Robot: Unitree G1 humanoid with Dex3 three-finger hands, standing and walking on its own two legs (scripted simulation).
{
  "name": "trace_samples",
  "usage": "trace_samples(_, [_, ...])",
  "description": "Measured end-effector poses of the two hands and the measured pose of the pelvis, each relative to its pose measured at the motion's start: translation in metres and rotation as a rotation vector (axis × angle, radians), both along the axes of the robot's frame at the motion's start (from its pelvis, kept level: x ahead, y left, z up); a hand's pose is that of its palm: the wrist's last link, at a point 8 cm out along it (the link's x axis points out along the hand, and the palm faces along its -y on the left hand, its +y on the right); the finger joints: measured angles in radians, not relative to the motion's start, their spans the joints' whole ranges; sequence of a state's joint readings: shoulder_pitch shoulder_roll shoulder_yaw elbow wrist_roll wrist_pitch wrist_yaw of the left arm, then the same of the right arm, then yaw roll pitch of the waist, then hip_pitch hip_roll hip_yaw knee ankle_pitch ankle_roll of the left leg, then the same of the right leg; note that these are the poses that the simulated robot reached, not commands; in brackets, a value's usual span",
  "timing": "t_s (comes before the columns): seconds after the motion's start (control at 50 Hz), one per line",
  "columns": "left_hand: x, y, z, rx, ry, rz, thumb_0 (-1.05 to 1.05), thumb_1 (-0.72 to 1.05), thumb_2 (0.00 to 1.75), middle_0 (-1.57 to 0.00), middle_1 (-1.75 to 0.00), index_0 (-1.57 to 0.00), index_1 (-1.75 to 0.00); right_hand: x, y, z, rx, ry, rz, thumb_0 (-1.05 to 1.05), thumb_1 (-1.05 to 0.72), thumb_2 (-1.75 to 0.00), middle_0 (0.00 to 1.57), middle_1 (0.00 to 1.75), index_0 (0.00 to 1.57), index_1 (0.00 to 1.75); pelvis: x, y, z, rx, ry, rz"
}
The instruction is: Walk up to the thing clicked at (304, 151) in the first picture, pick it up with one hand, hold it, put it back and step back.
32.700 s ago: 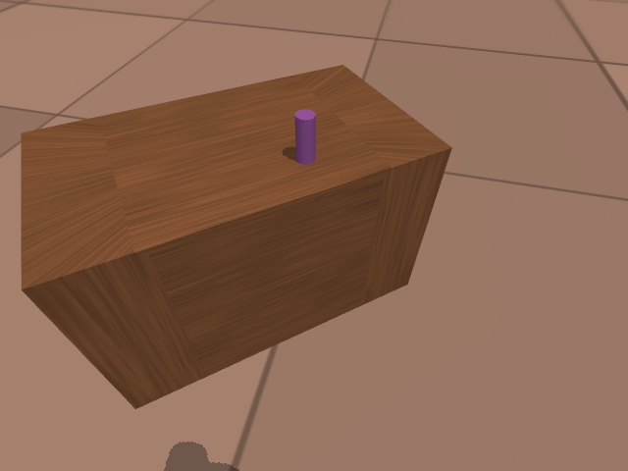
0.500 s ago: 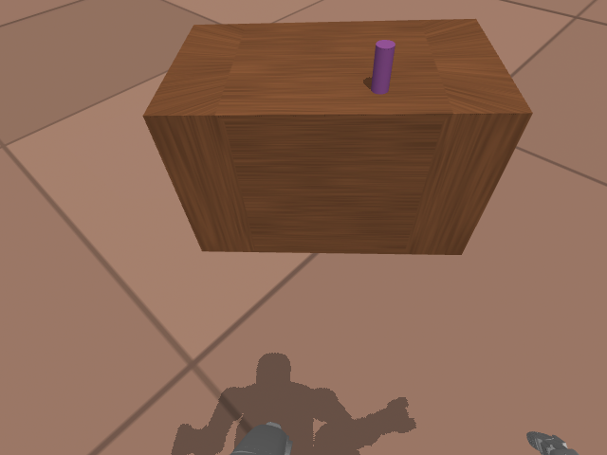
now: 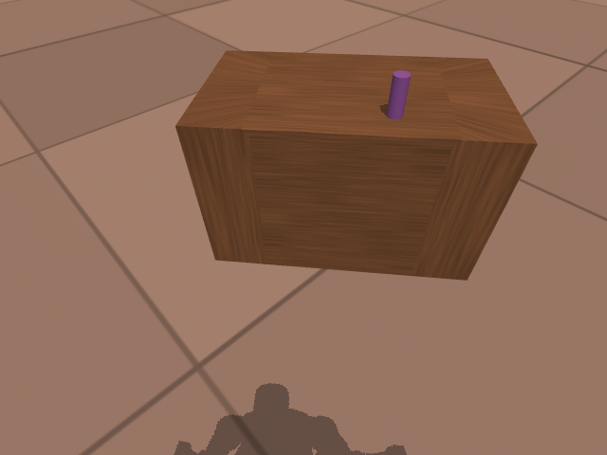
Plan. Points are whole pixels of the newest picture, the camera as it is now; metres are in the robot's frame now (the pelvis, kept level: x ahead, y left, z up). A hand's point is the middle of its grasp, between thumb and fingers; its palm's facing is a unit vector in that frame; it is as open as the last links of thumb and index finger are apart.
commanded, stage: step back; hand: right
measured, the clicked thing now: (398, 95) +1.11 -0.22 -0.05
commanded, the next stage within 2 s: stand in 0.56 s
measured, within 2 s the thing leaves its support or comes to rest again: neither
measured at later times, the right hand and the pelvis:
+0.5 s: hand out of the picture +0.16 -0.20 -0.15, palm faces -0.04 +0.94 -0.34, open 7.4 cm; pelvis +0.05 +0.05 +0.00, yaw +1 degrees
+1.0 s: hand out of the picture +0.14 -0.23 -0.13, palm faces -0.01 +0.94 -0.34, open 7.4 cm; pelvis +0.03 +0.02 +0.02, yaw +1 degrees
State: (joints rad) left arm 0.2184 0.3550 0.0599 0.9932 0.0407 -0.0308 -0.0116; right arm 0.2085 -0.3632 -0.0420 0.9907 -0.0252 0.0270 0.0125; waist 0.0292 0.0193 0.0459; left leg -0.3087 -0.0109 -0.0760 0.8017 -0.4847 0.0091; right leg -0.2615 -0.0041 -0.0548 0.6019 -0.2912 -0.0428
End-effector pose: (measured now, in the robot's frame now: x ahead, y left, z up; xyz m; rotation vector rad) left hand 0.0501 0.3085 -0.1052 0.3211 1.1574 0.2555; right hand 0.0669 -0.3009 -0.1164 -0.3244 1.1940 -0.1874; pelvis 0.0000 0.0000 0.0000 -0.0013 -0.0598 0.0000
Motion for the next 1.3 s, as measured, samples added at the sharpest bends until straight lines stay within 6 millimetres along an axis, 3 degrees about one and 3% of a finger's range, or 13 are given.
trace_samples(0.08, [-0.001, 0.001, 0.002, -0.012, 0.007, 0.016, 0.0, 0.9, 0.89, -0.21, -0.3, -0.2, -0.3, 0.012, -0.003, 0.005, -0.017, 0.006, 0.024, 0.0, -0.9, -0.89, 0.2, 0.3, 0.2, 0.3, 0.005, 0.007, 0.003, -0.001, 0.014, 0.016])
trace_samples(0.16, [0.003, 0.016, -0.001, -0.016, 0.021, 0.032, 0.0, 0.9, 0.89, -0.21, -0.3, -0.2, -0.3, 0.02, 0.003, 0.006, -0.043, 0.034, 0.041, 0.0, -0.9, -0.89, 0.2, 0.29, 0.2, 0.3, 0.013, 0.019, 0.002, -0.009, 0.025, 0.038])
trace_samples(0.24, [0.016, 0.034, -0.009, -0.017, 0.04, 0.039, 0.0, 0.9, 0.89, -0.21, -0.3, -0.2, -0.3, 0.026, 0.019, 0.007, -0.058, 0.046, 0.033, 0.0, -0.9, -0.89, 0.2, 0.29, 0.2, 0.3, 0.023, 0.032, 0.0, 0.021, 0.022, 0.033])
trace_samples(0.34, [0.04, 0.044, -0.01, -0.022, 0.043, 0.024, 0.0, 0.91, 0.89, -0.21, -0.29, -0.2, -0.3, 0.041, 0.038, 0.008, -0.03, 0.044, 0.021, 0.0, -0.9, -0.89, 0.2, 0.29, 0.2, 0.3, 0.038, 0.038, 0.002, -0.007, 0.029, 0.028])
trace_samples(0.54, [0.089, 0.048, -0.002, -0.012, -0.019, -0.007, 0.0, 0.91, 0.89, -0.21, -0.29, -0.2, -0.3, 0.093, 0.062, 0.008, 0.011, -0.046, 0.025, 0.0, -0.9, -0.89, 0.2, 0.3, 0.21, 0.3, 0.053, 0.046, 0.004, -0.006, 0.029, 0.017])
trace_samples(0.66, [0.101, 0.038, 0.004, -0.019, -0.025, -0.022, 0.0, 0.91, 0.89, -0.21, -0.29, -0.2, -0.3, 0.105, 0.06, 0.013, 0.02, -0.077, 0.028, 0.0, -0.9, -0.89, 0.2, 0.3, 0.21, 0.3, 0.054, 0.042, 0.009, 0.0, 0.023, 0.014])
trace_samples(0.78, [0.093, 0.024, 0.005, -0.037, 0.003, -0.03, 0.0, 0.91, 0.89, -0.21, -0.29, -0.2, -0.3, 0.099, 0.047, 0.019, 0.009, -0.07, 0.018, 0.0, -0.9, -0.89, 0.2, 0.3, 0.2, 0.3, 0.05, 0.036, 0.015, 0.004, 0.014, 0.013])
trace_samples(0.96, [0.07, 0.009, 0.006, -0.051, 0.04, -0.032, 0.0, 0.91, 0.89, -0.21, -0.29, -0.2, -0.3, 0.071, 0.03, 0.02, 0.007, -0.03, -0.005, 0.0, -0.9, -0.89, 0.2, 0.29, 0.2, 0.3, 0.038, 0.025, 0.019, 0.003, -0.001, 0.013])
trace_samples(1.3, [0.036, 0.008, 0.008, -0.037, 0.069, -0.024, 0.0, 0.91, 0.89, -0.21, -0.29, -0.2, -0.3, 0.012, 0.021, 0.013, 0.02, 0.057, -0.03, 0.0, -0.9, -0.89, 0.2, 0.29, 0.2, 0.3, 0.019, 0.016, 0.02, -0.001, 0.0, 0.01])
